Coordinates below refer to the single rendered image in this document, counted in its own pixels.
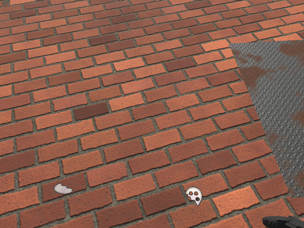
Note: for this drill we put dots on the robot right hand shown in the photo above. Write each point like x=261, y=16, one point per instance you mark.
x=282, y=222

